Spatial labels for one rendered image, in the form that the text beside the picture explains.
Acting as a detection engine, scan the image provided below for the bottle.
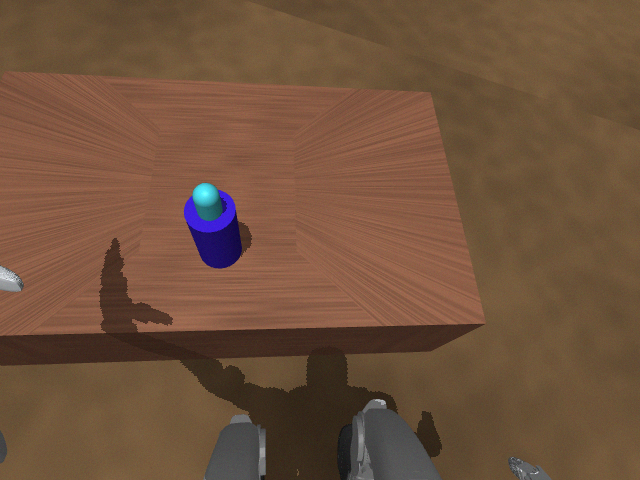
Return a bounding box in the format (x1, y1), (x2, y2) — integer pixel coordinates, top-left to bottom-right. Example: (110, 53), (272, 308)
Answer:
(184, 183), (242, 268)

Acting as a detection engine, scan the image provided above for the right robot hand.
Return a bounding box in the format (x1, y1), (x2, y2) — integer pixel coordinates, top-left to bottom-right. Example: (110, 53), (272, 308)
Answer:
(508, 457), (552, 480)

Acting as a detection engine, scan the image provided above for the right robot foot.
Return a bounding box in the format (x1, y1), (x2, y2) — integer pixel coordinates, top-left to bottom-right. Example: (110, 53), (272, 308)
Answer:
(337, 424), (353, 480)

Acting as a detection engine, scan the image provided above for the left robot hand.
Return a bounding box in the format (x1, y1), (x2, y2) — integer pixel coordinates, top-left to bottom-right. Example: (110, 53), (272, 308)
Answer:
(0, 265), (24, 292)

